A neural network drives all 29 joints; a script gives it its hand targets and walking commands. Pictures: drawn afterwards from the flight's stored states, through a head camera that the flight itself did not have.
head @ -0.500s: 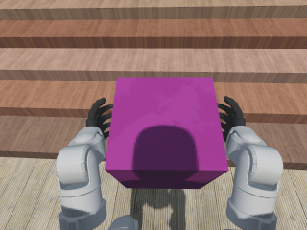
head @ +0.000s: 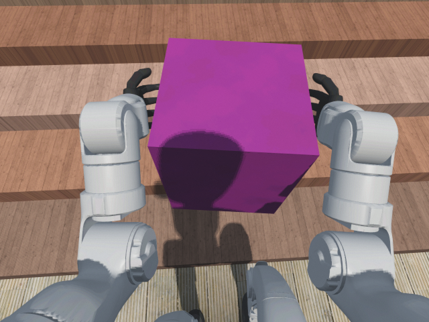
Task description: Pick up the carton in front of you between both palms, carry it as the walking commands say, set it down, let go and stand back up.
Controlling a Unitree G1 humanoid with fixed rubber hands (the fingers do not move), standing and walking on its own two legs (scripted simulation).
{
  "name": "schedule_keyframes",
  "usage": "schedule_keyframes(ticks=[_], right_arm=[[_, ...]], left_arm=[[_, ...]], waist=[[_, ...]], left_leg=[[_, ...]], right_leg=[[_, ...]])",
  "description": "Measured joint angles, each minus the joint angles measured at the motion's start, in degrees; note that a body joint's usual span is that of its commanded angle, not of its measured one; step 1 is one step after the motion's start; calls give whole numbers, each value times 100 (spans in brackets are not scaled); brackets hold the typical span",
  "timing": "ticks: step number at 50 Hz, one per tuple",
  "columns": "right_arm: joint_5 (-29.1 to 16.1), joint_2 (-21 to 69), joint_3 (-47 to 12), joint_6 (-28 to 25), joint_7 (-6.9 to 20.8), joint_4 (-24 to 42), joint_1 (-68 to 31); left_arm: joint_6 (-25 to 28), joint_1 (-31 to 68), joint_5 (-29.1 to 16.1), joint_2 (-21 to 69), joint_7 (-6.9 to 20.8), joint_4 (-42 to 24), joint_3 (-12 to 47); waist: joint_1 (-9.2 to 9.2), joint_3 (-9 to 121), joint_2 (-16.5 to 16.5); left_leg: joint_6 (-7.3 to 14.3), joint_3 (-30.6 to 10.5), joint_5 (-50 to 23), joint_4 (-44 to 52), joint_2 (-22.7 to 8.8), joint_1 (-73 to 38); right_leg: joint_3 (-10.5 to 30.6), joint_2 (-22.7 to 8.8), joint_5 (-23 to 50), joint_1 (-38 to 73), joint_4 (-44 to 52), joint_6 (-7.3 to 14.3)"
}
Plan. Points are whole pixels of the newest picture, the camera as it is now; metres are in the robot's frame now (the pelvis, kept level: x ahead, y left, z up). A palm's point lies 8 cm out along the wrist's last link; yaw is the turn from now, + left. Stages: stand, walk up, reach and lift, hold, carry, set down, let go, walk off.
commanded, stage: carry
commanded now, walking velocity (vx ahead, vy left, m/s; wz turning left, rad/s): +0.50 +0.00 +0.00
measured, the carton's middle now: (228, 137) +0.41 -0.02 +0.05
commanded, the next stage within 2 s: none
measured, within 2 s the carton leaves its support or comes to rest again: neither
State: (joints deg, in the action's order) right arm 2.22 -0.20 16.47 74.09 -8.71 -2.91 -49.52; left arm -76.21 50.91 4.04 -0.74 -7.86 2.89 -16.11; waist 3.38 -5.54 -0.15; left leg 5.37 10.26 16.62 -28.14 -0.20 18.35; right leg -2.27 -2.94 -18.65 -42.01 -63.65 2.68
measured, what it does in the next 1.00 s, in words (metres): climbs: right foot, then left foot 0.11 m higher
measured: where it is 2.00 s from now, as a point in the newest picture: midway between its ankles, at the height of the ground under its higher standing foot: outside the picture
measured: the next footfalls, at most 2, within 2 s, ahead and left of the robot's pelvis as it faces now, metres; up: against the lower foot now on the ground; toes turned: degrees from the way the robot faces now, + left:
right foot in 0.10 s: +0.17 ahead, -0.13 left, -0.01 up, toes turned +0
left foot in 0.44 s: +0.38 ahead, +0.00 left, +0.10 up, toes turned -2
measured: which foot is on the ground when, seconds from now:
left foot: down 0.00-0.24, up 0.26-0.42, down 0.44-0.66, up 0.68-0.86, down 0.88-1.00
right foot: up 0.00-0.08, down 0.10-0.46, up 0.48-0.66, down 0.68-0.88, up 0.90-1.00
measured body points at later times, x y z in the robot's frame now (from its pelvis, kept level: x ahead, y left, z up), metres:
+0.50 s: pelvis +0.46 -0.07 +0.02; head +0.60 -0.08 +0.45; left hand +0.84 +0.12 +0.10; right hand +0.88 -0.18 +0.10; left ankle +0.40 +0.00 -0.58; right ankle +0.18 -0.14 -0.61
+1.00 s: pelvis +1.19 -0.12 +0.25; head +1.34 -0.17 +0.67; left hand +1.59 +0.08 +0.38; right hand +1.64 -0.22 +0.37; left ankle +0.97 -0.02 -0.41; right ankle +1.08 -0.24 -0.06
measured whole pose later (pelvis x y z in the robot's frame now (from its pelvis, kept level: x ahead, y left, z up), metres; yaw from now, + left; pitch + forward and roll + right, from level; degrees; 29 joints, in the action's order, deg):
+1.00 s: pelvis +1.19 -0.12 +0.25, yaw +7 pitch +14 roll +0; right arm 12.1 8.7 11.9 72.0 -8.7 6.7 -55.7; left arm -72.4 44.2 -2.7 -0.9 -5.2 -15.1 -27.3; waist 1.5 -5.1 9.2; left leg 9.2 -6.7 38.2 -52.8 4.6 20.7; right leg 0.0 13.7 -59.2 -52.9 -141.3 0.3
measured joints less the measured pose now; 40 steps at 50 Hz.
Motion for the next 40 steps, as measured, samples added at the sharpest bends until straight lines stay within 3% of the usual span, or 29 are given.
schedule_keyframes(ticks=[4,9,11,12,13,14,16,18,20,22,23,24,25,26,27,28,29,30,31,32,33,34,35,36,37,38,39,40], right_arm=[[27,76,61,-158,0,92,-91],[79,198,-44,-185,-4,190,34],[87,196,-102,-169,-10,189,163],[42,128,-74,-109,-9,229,243],[-44,28,-22,-31,-7,308,312],[-123,-61,17,-13,-1,357,293],[-209,-199,99,-79,33,431,199],[-193,-143,182,-85,56,537,226],[-38,116,167,-77,63,669,278],[203,438,80,-117,63,855,400],[323,602,7,-185,63,946,519],[448,743,-113,-257,62,962,520],[561,873,-248,-333,26,916,446],[641,959,-347,-356,-25,921,389],[680,946,-409,-353,-59,1053,310],[627,863,-468,-411,-90,1212,266],[489,753,-523,-486,-171,1399,336],[280,632,-495,-528,-240,1618,485],[54,503,-420,-531,-305,1818,631],[-156,365,-304,-521,-345,1933,728],[-373,214,-191,-534,-408,1918,776],[-590,10,-78,-536,-423,1848,782],[-799,-197,73,-534,-425,1759,747],[-969,-303,224,-537,-426,1620,673],[-1035,-340,300,-566,-380,1494,495],[-1024,-357,289,-602,-334,1459,286],[-975,-329,263,-616,-266,1479,101],[-866,-241,203,-598,-189,1539,-41]], left_arm=[[109,-9,32,64,1,-242,-134],[56,-213,59,125,29,-513,-275],[84,-323,101,188,66,-475,-294],[104,-334,160,272,69,-405,-244],[107,-295,241,354,68,-337,-153],[128,-233,296,381,69,-326,-67],[260,-136,300,386,44,-338,93],[323,-369,226,434,-15,-567,177],[266,-717,81,419,-90,-967,115],[256,-1011,-133,358,-96,-1277,-52],[277,-1141,-258,310,-95,-1375,-139],[270,-1217,-394,228,-93,-1501,-287],[253,-1273,-521,117,-52,-1628,-461],[251,-1321,-635,63,-17,-1722,-607],[310,-1226,-683,51,30,-1771,-683],[430,-1098,-637,40,116,-1814,-674],[544,-1014,-537,85,187,-1869,-606],[622,-940,-406,203,238,-1901,-534],[689,-867,-254,373,272,-1898,-472],[780,-806,-107,561,283,-1832,-412],[895,-750,46,727,276,-1694,-348],[1007,-663,204,888,251,-1514,-286],[1116,-519,352,1028,197,-1299,-215],[1140,-386,451,1082,150,-1145,-162],[1075,-263,492,1020,96,-1185,-109],[1028,-195,488,928,32,-1350,-49],[972,-237,420,848,39,-1631,-21],[901,-363,359,783,14,-1968,-30]], waist=[[31,67,24],[217,518,130],[272,665,183],[188,679,192],[51,708,97],[-76,730,-20],[-349,571,-278],[-727,384,-245],[-1084,166,-142],[-1125,-74,-34],[-993,-172,-164],[-838,-278,-313],[-640,-292,-295],[-348,-119,-15],[-72,-3,328],[191,-73,617],[497,-217,814],[812,-347,874],[1091,-461,837],[1253,-564,747],[1263,-684,629],[1196,-771,643],[1063,-727,694],[826,-557,480],[579,-487,134],[337,-535,-173],[59,-579,-373],[-246,-612,-453]], left_leg=[[-128,-94,535,-62,-6,-454],[-287,-280,1139,-144,-96,-1023],[-394,-379,944,-736,-223,-917],[-438,-436,-179,-1503,-313,-676],[-448,-521,-353,-2659,-284,-322],[-429,-703,319,-4087,-128,205],[-242,-1003,1917,-6823,389,1425],[-104,-1010,2844,-8538,643,2727],[-24,-786,3293,-8915,656,4004],[28,-496,2544,-7291,603,4579],[209,-420,2657,-6766,767,4122],[385,-406,3397,-5877,949,3349],[647,-423,2351,-4841,958,2274],[766,-648,905,-3304,872,1154],[632,-844,1972,-2419,775,571],[436,-976,2442,-2057,698,243],[329,-1078,2518,-1739,661,-156],[291,-1169,2357,-1359,684,-621],[271,-1235,2040,-994,734,-1102],[211,-1220,1483,-742,774,-1525],[163,-1093,711,-734,787,-1834],[25,-1145,-282,-1487,720,-1750],[-239,-1520,-114,-3173,798,-1161],[-382,-1774,515,-5042,1089,-478],[-384,-1863,1358,-6863,1339,224],[-287,-1895,2105,-8354,1467,943],[-220,-1892,2601,-9348,1484,1734],[-181,-1827,2920,-9745,1399,2554]], right_leg=[[-168,29,1,-504,-33,109],[-179,126,-603,-476,-1358,281],[-150,310,-1278,232,-727,338],[-149,407,-428,948,585,291],[-184,382,664,1835,1984,254],[-120,379,103,2386,2709,208],[-8,318,-1189,2877,2978,196],[38,423,-1344,3354,3206,240],[194,549,-1154,4042,3701,310],[136,587,-501,4696,4084,265],[34,452,35,4708,3888,210],[143,312,1085,4163,2741,-73],[474,447,701,3272,808,-315],[538,770,-138,2315,-1238,-314],[502,1118,-1373,1304,-3358,-214],[456,1394,-2678,374,-5132,-79],[427,1522,-3485,-471,-6184,86],[447,1486,-3651,-1296,-6524,227],[489,1339,-3577,-2049,-6222,334],[512,1166,-3447,-2572,-5234,416],[465,1054,-2652,-2664,-3687,385],[261,961,-1922,-2207,-2664,446],[54,845,-1808,-1357,-2261,746],[173,745,-525,-313,-1415,1002],[332,696,-1627,368,-923,965],[452,644,-2346,879,-631,782],[531,607,-2662,1368,-270,648],[586,606,-2720,1890,210,570]])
